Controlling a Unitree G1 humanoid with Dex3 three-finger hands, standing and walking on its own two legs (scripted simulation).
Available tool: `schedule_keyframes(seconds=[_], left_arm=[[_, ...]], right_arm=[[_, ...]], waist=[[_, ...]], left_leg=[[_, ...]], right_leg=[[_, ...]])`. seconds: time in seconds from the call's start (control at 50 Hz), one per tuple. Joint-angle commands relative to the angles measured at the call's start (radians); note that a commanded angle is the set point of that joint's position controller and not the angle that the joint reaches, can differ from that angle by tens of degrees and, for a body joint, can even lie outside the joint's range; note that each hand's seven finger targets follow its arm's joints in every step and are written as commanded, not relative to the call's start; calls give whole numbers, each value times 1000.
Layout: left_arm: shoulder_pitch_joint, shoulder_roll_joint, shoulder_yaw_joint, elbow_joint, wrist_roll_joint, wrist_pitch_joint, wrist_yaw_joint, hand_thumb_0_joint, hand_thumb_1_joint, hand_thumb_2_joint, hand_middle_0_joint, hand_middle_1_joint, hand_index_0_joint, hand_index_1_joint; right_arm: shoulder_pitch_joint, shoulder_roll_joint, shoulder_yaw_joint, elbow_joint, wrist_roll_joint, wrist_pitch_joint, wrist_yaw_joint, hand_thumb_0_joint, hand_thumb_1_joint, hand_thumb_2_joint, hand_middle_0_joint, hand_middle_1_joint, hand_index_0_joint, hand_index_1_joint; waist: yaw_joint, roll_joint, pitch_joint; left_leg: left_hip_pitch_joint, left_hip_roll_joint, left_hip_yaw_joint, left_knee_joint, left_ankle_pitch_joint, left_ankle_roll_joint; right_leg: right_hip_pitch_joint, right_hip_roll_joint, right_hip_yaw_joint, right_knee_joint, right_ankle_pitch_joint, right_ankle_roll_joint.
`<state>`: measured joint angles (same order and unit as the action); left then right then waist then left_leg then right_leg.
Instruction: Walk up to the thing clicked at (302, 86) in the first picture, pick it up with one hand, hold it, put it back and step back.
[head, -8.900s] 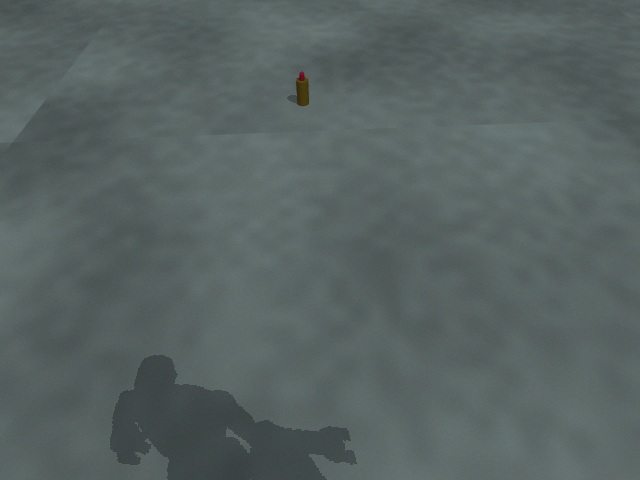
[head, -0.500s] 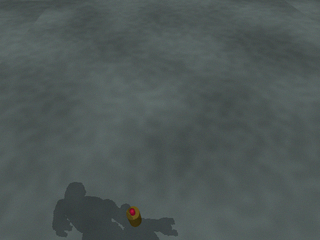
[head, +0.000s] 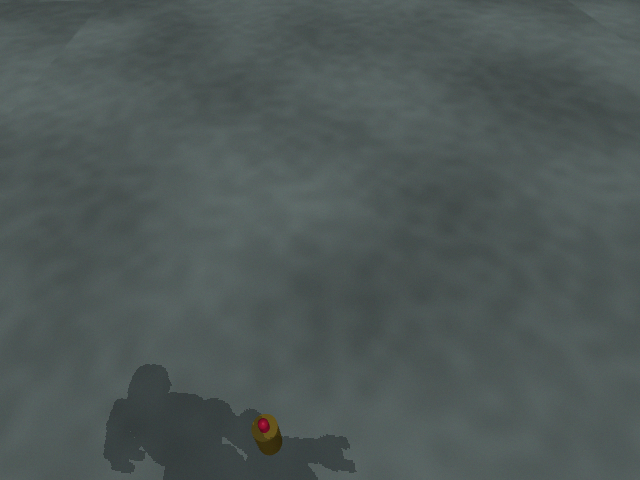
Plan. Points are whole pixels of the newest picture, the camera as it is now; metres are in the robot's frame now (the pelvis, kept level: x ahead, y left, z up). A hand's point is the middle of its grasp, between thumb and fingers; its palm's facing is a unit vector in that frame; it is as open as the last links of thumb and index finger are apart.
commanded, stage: stand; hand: left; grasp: from the side
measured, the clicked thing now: (266, 432) +0.37 +0.18 -0.69
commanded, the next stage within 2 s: go down in 0.50 s
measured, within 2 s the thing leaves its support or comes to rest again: neither
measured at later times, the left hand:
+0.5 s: hand out of the picture +0.08 +0.25 -0.16, palm faces -0.03 -0.94 -0.34, open 7.4 cm
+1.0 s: hand out of the picture +0.15 +0.27 -0.17, palm faces +0.03 -0.94 -0.34, open 14.1 cm
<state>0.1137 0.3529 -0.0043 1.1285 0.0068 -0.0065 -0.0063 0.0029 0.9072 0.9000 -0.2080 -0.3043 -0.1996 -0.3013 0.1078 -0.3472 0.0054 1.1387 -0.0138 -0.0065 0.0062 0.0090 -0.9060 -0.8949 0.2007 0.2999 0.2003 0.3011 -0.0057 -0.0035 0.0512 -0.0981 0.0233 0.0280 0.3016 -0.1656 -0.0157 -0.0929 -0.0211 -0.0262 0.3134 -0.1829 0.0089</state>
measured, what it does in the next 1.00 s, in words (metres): stands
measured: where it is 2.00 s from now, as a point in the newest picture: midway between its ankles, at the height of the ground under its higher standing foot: outside the picture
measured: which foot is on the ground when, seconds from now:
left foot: down 0.00-1.00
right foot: down 0.00-1.00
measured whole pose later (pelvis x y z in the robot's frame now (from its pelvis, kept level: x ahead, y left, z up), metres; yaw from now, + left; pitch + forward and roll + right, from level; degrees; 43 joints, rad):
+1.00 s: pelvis -0.01 +0.01 -0.03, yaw +0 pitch +8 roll +0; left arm 0.03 0.35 0.19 0.90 0.07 0.09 -0.04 0.00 0.10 0.26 -0.05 -0.11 -0.05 -0.10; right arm 0.25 -0.24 -0.02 0.72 0.02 -0.04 -0.02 0.01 -0.90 -0.89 0.20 0.30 0.20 0.30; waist -0.04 -0.01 -0.03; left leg -0.51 0.03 0.02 0.70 -0.33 -0.01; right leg -0.49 -0.02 -0.03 0.68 -0.34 0.01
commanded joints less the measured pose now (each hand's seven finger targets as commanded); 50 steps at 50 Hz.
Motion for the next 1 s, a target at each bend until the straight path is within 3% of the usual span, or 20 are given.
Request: schedule_keyframes(seconds=[0.0, 0.56, 0.58, 0.6, 0.62, 0.64, 0.66, 0.68, 0.7, 0.74, 0.78, 0.84, 0.88, 0.9, 0.98], left_arm=[[-37, 219, 42, -59, 3, -23, 16, 0, 900, 900, -200, -300, -200, -301], [-27, 219, 42, -64, 4, -24, 17, 0, 900, 900, -200, -300, -200, -301], [-28, 216, 41, -64, 4, -24, 18, 0, 820, 820, -128, -220, -120, -221], [-379, 22, 36, -415, -47, -113, 30, 0, 740, 740, -48, -140, -40, -141], [-453, 86, 62, -317, -41, -99, 35, 0, 660, 660, 0, -60, 0, -61], [-297, 212, 144, -162, -17, -62, 43, 0, 580, 580, -1, -52, -2, -47], [-204, 195, 156, -96, -12, -42, 29, 0, 500, 500, -5, -73, -8, -67], [-263, 212, 156, -127, 10, -45, 17, 0, 420, 420, 0, -75, -8, -64], [-308, 269, 194, -170, 25, -57, 11, 0, 352, 340, -2, -82, -8, -74], [-151, 238, 211, -69, 72, -31, -16, 0, 281, 269, -5, -101, -12, -91], [-43, 242, 265, -116, 88, -15, -25, 0, 169, 225, -28, -103, -37, -90], [-104, 209, 247, -255, 81, 28, -17, 0, 14, 183, -42, -98, -43, -93], [-101, 195, 242, -257, 78, 65, -16, 0, -105, 150, -48, -90, -48, -85], [-115, 211, 249, -301, 76, 73, -18, 0, -177, 149, -48, -95, -48, -92], [-75, 161, 234, -394, 55, 93, -36, 0, -381, 115, -53, -100, -50, -101]], right_arm=[[-40, -212, -42, -58, 3, -22, -13, 0, -900, -900, 200, 300, 200, 300], [-38, -212, -42, -63, 4, -22, -14, 0, -900, -900, 200, 300, 200, 300], [-35, -217, -45, -64, 4, -22, -14, 0, -919, -912, 206, 299, 203, 299], [-8, -48, -5, -344, 73, -67, -33, 0, -962, -917, 199, 300, 200, 300], [46, -75, -9, -290, 75, -67, -43, 0, -975, -925, 199, 300, 199, 300], [73, -110, -24, -278, 70, -57, -49, 0, -983, -928, 198, 300, 199, 300], [82, -108, -36, -303, 69, -46, -46, 0, -960, -921, 199, 301, 200, 301], [93, -107, -50, -323, 59, -49, -49, 0, -959, -920, 199, 300, 200, 300], [107, -108, -65, -345, 57, -57, -56, 0, -935, -914, 199, 300, 200, 300], [136, -99, -80, -383, 40, -62, -48, 0, -926, -909, 200, 300, 200, 300], [149, -88, -93, -426, 36, -63, -42, 0, -893, -900, 200, 300, 200, 300], [123, -78, -91, -486, 39, -63, -43, 0, -882, -895, 200, 300, 200, 300], [101, -78, -89, -521, 42, -68, -43, 0, -872, -891, 200, 300, 200, 300], [95, -79, -91, -542, 43, -71, -42, 0, -865, -890, 200, 300, 200, 300], [116, -69, -91, -577, 40, -92, -45, 0, -833, -882, 200, 300, 200, 300]], waist=[[4, -3, -69], [6, 10, -80], [3, 13, -78], [-117, 32, 18], [-81, -27, -32], [-57, -19, -25], [-27, -24, -17], [-25, -33, -81], [-20, -16, -162], [-5, -31, -230], [47, 30, -318], [31, 84, -311], [10, 56, -241], [3, 41, -250], [-16, 16, -252]], left_leg=[[6, 119, -97, -43, 134, 24], [27, 121, -91, -36, 162, 27], [25, 121, -93, -38, 164, 26], [-111, -31, 32, 40, -5, 27], [-108, -28, 23, 55, -16, 33], [-141, -36, 22, 70, -39, 34], [-171, -29, 25, 96, -27, 30], [-181, -31, 21, 131, -4, 33], [-173, -31, 18, 152, 21, 32], [-234, -38, 9, 221, 64, 30], [-243, -49, 9, 253, 121, 21], [-245, -43, 2, 264, 111, 11], [-299, -30, -12, 290, 62, 10], [-317, -26, -10, 309, 35, 13], [-384, -16, -19, 376, -18, 17]], right_leg=[[-5, -119, 92, -54, 124, -29], [-2, -120, 93, -50, 166, -29], [0, -117, 90, -51, 161, -28], [-217, 9, 16, 6, 71, -17], [-164, 8, 2, 11, 41, -11], [-173, 13, -8, 19, -1, -19], [-189, 19, -13, 48, -10, -23], [-202, 18, -11, 76, 5, -24], [-179, 11, -3, 107, 45, -20], [-184, 9, -5, 177, 90, -22], [-154, 10, -2, 220, 127, -29], [-210, 16, -4, 238, 103, -32], [-290, 26, -16, 257, 41, -33], [-305, 27, -17, 275, 13, -32], [-397, 32, -22, 350, -42, -30]])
